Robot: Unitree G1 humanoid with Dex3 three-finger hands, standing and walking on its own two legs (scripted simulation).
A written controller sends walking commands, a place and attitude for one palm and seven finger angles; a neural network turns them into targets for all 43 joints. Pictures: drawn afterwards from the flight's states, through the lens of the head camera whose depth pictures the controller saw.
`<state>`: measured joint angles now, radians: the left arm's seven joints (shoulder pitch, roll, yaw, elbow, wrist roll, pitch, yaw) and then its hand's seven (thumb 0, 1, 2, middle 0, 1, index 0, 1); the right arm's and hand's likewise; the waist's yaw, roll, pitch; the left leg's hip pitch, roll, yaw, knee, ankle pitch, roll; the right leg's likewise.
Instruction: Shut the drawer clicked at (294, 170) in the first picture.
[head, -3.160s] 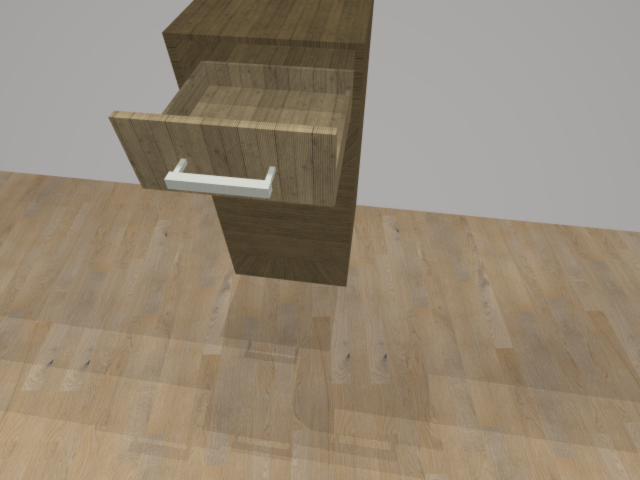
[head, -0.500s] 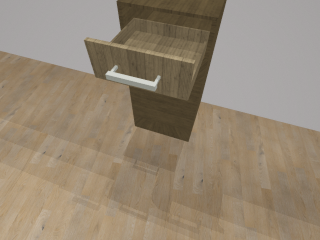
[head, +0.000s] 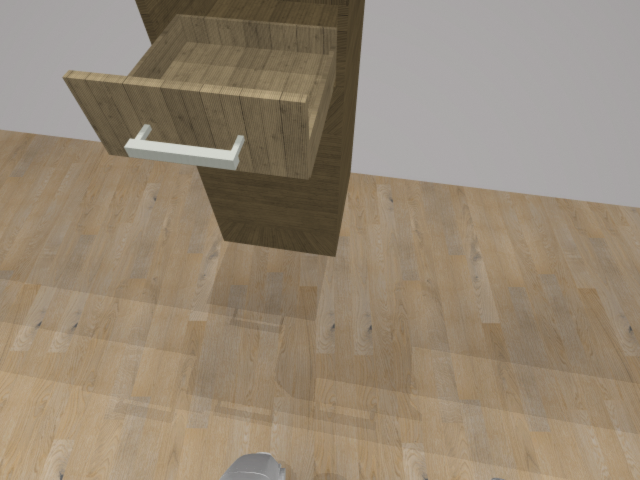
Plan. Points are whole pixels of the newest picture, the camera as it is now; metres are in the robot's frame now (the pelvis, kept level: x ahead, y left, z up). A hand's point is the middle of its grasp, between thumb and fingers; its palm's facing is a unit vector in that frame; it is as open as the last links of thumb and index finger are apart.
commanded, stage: take the last steps up to it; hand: left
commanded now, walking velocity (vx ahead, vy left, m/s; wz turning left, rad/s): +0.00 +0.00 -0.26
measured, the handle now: (187, 145) +0.58 +0.27 +0.03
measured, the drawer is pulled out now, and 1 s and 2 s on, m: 0.30 0.30 0.30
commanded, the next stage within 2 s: come to a stop and stand still in 0.88 s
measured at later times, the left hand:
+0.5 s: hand out of the picture +0.12 +0.18 -0.17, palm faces +0.01 -0.97 -0.22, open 7.4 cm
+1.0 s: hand (222, 365) +0.29 +0.19 -0.17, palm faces +0.04 -0.97 -0.23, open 7.4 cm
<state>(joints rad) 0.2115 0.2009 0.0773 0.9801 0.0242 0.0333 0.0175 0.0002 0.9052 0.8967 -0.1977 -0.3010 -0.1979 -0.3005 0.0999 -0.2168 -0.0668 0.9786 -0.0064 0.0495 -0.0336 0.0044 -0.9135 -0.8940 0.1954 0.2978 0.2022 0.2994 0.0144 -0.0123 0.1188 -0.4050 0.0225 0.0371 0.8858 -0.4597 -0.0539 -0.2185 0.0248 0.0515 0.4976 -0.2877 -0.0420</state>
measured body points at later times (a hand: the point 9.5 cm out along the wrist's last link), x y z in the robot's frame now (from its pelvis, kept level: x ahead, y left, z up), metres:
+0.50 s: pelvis +0.06 -0.01 +0.00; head +0.10 -0.03 +0.44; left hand +0.12 +0.23 -0.15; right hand +0.02 -0.25 -0.17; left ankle +0.03 +0.11 -0.70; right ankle +0.02 -0.13 -0.74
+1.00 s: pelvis +0.22 +0.00 -0.01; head +0.24 -0.02 +0.43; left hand +0.28 +0.24 -0.15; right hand +0.22 -0.22 -0.19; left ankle +0.20 +0.14 -0.72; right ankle +0.22 -0.08 -0.74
